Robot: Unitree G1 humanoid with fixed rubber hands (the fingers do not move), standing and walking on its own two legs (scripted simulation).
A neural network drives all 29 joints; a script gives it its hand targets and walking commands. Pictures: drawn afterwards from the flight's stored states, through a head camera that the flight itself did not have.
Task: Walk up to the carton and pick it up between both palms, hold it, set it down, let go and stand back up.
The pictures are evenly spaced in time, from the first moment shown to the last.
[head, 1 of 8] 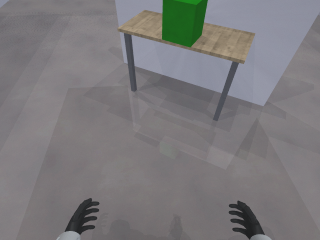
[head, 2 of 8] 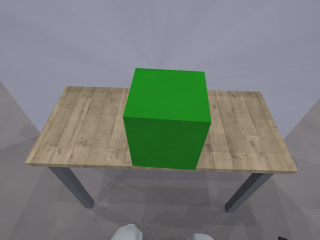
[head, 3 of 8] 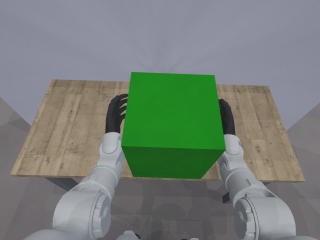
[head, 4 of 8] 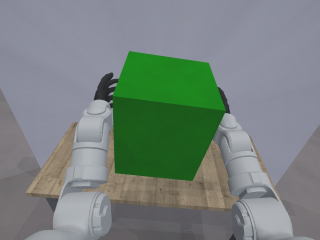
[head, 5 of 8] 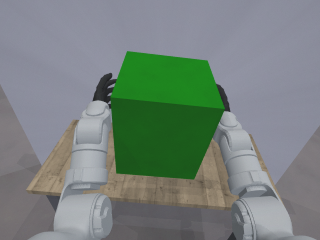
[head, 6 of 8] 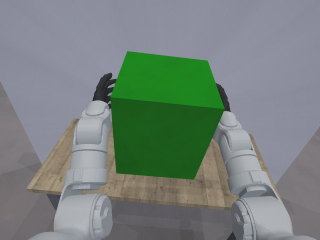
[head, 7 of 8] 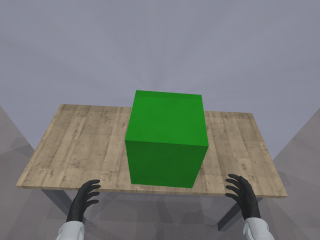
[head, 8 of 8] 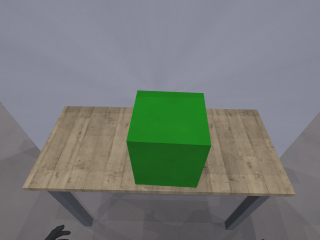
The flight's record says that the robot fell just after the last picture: no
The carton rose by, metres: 0.22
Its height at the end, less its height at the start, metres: +0.00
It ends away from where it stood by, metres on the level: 0.03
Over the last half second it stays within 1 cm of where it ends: yes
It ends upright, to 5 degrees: yes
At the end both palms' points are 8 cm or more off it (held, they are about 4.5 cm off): yes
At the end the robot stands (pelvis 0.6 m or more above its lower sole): yes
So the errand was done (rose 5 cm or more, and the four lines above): yes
